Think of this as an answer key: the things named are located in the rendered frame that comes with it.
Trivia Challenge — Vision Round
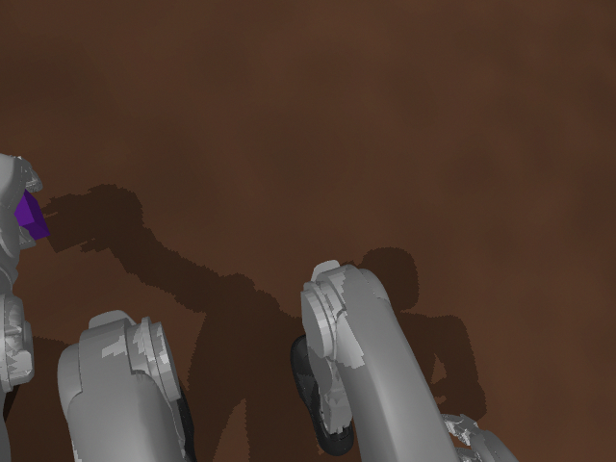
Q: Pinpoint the left robot arm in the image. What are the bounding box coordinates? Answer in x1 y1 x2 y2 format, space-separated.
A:
0 206 35 462

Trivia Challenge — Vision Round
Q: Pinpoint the right robot foot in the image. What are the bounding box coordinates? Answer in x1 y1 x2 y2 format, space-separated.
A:
290 334 354 456

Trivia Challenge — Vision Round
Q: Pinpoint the left robot foot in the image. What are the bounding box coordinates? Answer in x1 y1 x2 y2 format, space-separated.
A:
176 385 197 462

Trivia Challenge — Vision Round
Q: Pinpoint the left robot hand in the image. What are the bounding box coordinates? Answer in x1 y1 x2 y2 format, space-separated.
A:
0 153 42 249

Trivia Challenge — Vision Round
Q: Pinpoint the right robot hand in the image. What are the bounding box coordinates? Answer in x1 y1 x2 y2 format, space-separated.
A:
441 414 519 462

